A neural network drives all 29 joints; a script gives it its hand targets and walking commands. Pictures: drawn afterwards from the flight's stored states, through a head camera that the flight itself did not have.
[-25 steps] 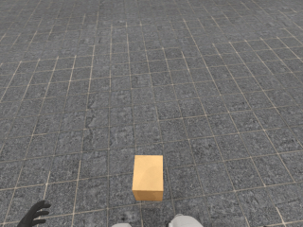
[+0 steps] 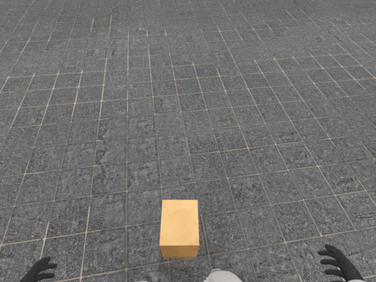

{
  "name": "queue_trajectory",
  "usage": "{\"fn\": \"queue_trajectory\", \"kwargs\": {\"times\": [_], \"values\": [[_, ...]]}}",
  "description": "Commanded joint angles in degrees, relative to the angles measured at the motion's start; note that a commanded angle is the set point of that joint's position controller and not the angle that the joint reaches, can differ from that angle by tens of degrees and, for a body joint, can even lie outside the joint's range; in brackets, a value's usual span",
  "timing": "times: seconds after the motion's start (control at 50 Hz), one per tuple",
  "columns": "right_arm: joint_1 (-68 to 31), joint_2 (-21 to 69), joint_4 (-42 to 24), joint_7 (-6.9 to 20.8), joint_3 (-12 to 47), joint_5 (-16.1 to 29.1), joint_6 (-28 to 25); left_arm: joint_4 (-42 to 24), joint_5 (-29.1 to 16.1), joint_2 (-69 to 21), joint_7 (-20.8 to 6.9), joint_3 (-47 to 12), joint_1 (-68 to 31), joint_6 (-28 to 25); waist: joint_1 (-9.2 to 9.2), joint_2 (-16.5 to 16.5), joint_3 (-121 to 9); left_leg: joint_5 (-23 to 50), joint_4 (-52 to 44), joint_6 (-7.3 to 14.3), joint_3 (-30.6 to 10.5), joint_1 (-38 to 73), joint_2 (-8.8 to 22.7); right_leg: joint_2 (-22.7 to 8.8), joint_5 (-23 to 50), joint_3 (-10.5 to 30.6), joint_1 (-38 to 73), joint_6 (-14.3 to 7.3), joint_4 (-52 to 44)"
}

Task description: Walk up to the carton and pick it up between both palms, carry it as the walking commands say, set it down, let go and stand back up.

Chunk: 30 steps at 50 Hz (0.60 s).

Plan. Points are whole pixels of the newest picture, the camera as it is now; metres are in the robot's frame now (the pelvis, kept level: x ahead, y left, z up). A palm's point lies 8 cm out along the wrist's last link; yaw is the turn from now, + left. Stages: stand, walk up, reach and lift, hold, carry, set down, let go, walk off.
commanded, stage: walk up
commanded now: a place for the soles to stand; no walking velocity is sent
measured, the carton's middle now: (179, 229) +0.41 +0.02 -0.63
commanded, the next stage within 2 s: none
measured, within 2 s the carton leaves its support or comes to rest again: neither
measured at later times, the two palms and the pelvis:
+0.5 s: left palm (32, 280) +0.15 +0.31 -0.07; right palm out of the picture +0.09 -0.34 -0.08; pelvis +0.00 +0.00 +0.01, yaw -2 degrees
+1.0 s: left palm out of the picture +0.10 +0.37 -0.08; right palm out of the picture +0.05 -0.26 -0.07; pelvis -0.03 +0.06 +0.02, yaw -7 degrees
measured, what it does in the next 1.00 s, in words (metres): steps on the spot: right foot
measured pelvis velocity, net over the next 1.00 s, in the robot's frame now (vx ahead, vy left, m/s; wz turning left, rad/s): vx -0.03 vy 0.06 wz -0.12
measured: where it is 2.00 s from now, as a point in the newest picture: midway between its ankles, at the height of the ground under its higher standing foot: outside the picture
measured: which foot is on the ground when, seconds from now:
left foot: down 0.00-1.00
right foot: down 0.00-0.72, up 0.74-0.90, down 0.92-1.00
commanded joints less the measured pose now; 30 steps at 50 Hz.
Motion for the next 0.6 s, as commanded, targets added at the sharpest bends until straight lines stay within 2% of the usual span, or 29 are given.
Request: {"fn": "queue_trajectory", "kwargs": {"times": [0.0, 0.02, 0.06, 0.08, 0.1, 0.12, 0.14, 0.16, 0.18, 0.2, 0.24, 0.32, 0.38, 0.44, 0.46, 0.48, 0.5, 0.52, 0.54, 0.56, 0.58], "values": [[-1.5, -12.5, -2.3, -0.4, -2.7, 0.1, -0.3, -2.1, 0.2, 9.7, -0.2, 2.6, 1.3, -0.4, 0.14, 4.4, -6.8, 7.9, -10.7, 8.0, -8.9, -0.4, 8.3, -2.7, 9.1, 3.8, 5.6, -3.0, -3.4], [-1.8, -12.0, -2.4, -0.4, -2.7, 0.2, -0.1, -2.4, 0.3, 10.4, -0.3, 2.8, 0.9, -0.5, -0.11, 2.5, -6.5, 5.3, -8.7, 6.6, -6.6, -1.0, 6.0, -4.0, 9.1, 6.8, 5.4, -4.0, -6.1], [-1.4, -9.8, -2.1, -0.3, -2.2, 0.6, 0.3, -2.7, 0.3, 11.9, -0.3, 2.9, 0.1, -0.8, -0.71, -3.0, -7.4, -0.9, -2.0, 4.2, -2.5, -0.5, 0.3, -9.0, 6.9, 16.4, 4.1, -7.5, -12.9], [-0.6, -8.7, -1.7, -0.2, -2.0, 0.7, 0.5, -2.9, 0.3, 12.7, 0.0, 2.9, 0.1, -0.9, -0.61, -5.3, -7.9, -3.5, -0.1, 3.9, -2.7, 0.0, -1.8, -11.1, 5.9, 20.3, 3.8, -9.6, -15.4], [0.4, -8.2, -1.2, -0.1, -1.9, 0.7, 0.6, -3.0, 0.4, 12.9, 0.2, 2.8, -0.5, -0.9, -0.96, -6.4, -7.8, -4.7, -1.2, 4.2, -3.6, 0.7, -2.5, -11.8, 5.4, 21.3, 3.5, -10.4, -16.3], [1.5, -8.0, -0.6, 0.0, -1.8, 0.7, 0.4, -3.0, 0.2, 12.5, 0.3, 2.6, -1.9, -0.8, -1.59, -6.3, -7.8, -3.6, -3.9, 4.5, -4.1, 2.7, -2.2, -11.3, 4.9, 19.4, 2.6, -9.8, -16.2], [2.4, -8.4, 0.0, 0.1, -1.8, 0.5, 0.0, -2.9, 0.0, 11.5, 0.3, 2.2, -3.2, -0.6, -2.16, -4.9, -7.6, -1.4, -8.0, 4.8, -5.1, 4.9, -0.9, -9.8, 4.1, 16.3, 1.5, -7.9, -15.1], [2.1, -9.6, 0.2, 0.1, -2.0, 0.2, -0.4, -2.7, -0.2, 10.2, 0.2, 1.9, -3.6, -0.5, -1.97, -2.2, -7.0, -0.4, -12.1, 5.2, -7.1, 5.3, 1.8, -7.3, 2.9, 12.7, 0.9, -5.4, -12.8], [0.8, -11.3, 0.2, 0.1, -2.3, -0.2, -0.8, -2.4, -0.3, 9.6, 0.1, 1.8, -3.2, -0.5, -1.02, 0.5, -6.5, 1.6, -14.3, 6.0, -10.2, 3.9, 4.5, -4.4, 3.3, 9.3, 2.0, -3.8, -10.1], [-0.1, -11.9, 0.2, 0.2, -2.4, -0.3, -0.9, -1.9, -0.3, 9.3, 0.0, 1.9, -2.6, -0.5, -0.25, 2.1, -7.0, 4.5, -15.8, 6.9, -12.2, 3.3, 6.5, -2.8, 3.9, 7.0, 3.7, -2.9, -7.9], [-1.4, -11.7, 0.3, 0.0, -2.0, -0.1, -0.9, -0.7, -0.2, 8.8, -0.3, 2.0, -1.3, -0.4, 0.66, 2.9, -7.3, 7.4, -15.9, 7.8, -11.5, 2.2, 7.6, -2.1, 5.6, 4.9, 7.1, -2.4, -7.3], [-1.6, -10.1, 0.9, 0.0, -1.4, 0.4, -0.5, -0.6, -0.2, 9.9, -0.5, 2.2, -2.9, -0.6, -0.43, -0.6, -6.9, 2.8, -12.8, 5.0, -5.7, 2.3, 2.7, -5.9, 6.9, 10.8, 7.2, -4.4, -13.7], [-0.3, -8.9, 2.0, 0.2, -1.2, 0.4, -0.4, -0.3, -0.3, 9.8, -0.4, 1.9, -4.3, -0.6, -1.06, -1.9, -7.2, 1.5, -13.5, 4.3, -4.4, 5.3, 1.6, -6.9, 4.5, 12.3, 5.5, -4.7, -16.3], [-0.6, -9.5, 2.5, 0.3, -1.3, 0.2, -0.6, 0.2, -0.3, 9.4, -0.4, 1.7, -4.7, -0.4, -0.85, -1.1, -6.7, 2.7, -15.6, 4.6, -5.5, 5.6, 2.9, -5.7, 4.7, 10.7, 5.8, -3.8, -15.8], [-2.8, -10.6, 1.5, 1.2, -2.4, -1.2, 1.3, 1.7, -0.1, 13.0, 1.0, 2.7, -1.0, -1.5, 0.16, 2.6, -4.6, 5.0, -10.3, 4.7, -4.0, 3.5, 1.2, -8.5, 8.9, 13.4, 5.2, -4.1, -16.3], [-2.6, -9.4, 1.1, 1.5, -2.7, -1.0, 2.2, 1.8, 0.1, 14.3, 1.7, 3.1, 1.3, -1.9, 0.4, -0.7, -6.6, 5.5, -5.1, 4.4, -3.3, 2.1, -0.6, -11.4, 11.5, 17.8, 7.4, -6.4, -17.1], [-1.9, -8.5, 0.7, 1.7, -2.9, -0.9, 2.9, 1.3, 0.1, 15.1, 2.2, 3.4, 2.5, -2.0, 0.69, -4.2, -7.5, 3.0, -0.7, 4.2, -3.5, -0.5, -2.6, -13.9, 13.6, 21.8, 9.4, -9.4, -17.9], [-0.5, -7.8, 0.3, 2.0, -3.0, -0.8, 3.5, 0.8, 0.3, 15.8, 2.6, 3.7, 2.7, -2.0, 0.46, -7.4, -8.4, -2.6, 3.8, 4.3, -4.9, -3.3, -4.3, -16.4, 15.4, 25.2, 11.0, -12.4, -18.6], [1.0, -7.8, -0.1, 2.1, -3.2, -0.8, 3.8, 0.0, 0.5, 15.8, 2.9, 4.0, 2.1, -2.0, 0.14, -9.2, -9.6, -9.8, 9.9, 4.3, -7.4, -4.8, -4.8, -18.7, 16.9, 27.3, 11.6, -15.0, -19.3], [2.1, -8.1, -0.7, 2.1, -3.6, -0.8, 4.0, -1.0, 0.6, 15.2, 3.2, 3.9, 1.6, -2.0, -0.21, -7.8, -10.3, -11.1, 13.4, 4.2, -9.4, -5.0, -4.3, -19.1, 17.6, 26.8, 11.4, -15.8, -18.8], [2.9, -8.2, -1.2, 2.1, -3.9, -0.9, 3.9, -1.7, 0.5, 14.5, 3.4, 3.8, 0.8, -1.9, -0.65, -6.6, -9.9, -10.5, 14.0, 4.1, -9.9, -4.9, -3.5, -18.5, 17.1, 24.9, 10.3, -15.2, -18.1]]}}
